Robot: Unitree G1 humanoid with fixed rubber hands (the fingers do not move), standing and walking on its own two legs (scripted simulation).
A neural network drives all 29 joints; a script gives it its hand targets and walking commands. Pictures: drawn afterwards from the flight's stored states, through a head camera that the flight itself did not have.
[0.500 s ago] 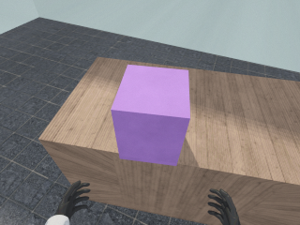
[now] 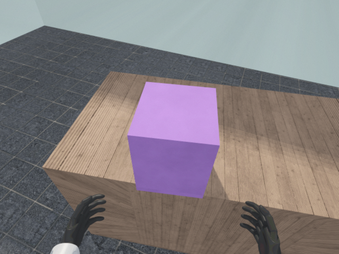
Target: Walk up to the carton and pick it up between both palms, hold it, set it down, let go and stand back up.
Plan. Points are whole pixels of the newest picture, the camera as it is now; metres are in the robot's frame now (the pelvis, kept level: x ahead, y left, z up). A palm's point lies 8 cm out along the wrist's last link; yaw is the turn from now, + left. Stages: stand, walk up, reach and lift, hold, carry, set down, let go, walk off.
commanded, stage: reach and lift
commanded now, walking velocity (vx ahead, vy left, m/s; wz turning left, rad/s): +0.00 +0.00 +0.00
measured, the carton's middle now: (174, 141) +0.43 +0.03 +0.01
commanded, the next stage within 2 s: none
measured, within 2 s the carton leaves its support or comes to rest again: neither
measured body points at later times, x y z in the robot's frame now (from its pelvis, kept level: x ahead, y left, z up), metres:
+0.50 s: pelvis -0.01 +0.00 +0.00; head -0.02 +0.01 +0.45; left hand +0.25 +0.23 +0.04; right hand +0.26 -0.19 +0.04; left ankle -0.03 +0.11 -0.75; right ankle -0.02 -0.11 -0.75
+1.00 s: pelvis -0.02 -0.01 +0.00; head +0.00 +0.00 +0.45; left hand +0.33 +0.23 +0.09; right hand +0.33 -0.19 +0.09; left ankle -0.03 +0.11 -0.75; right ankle -0.02 -0.11 -0.75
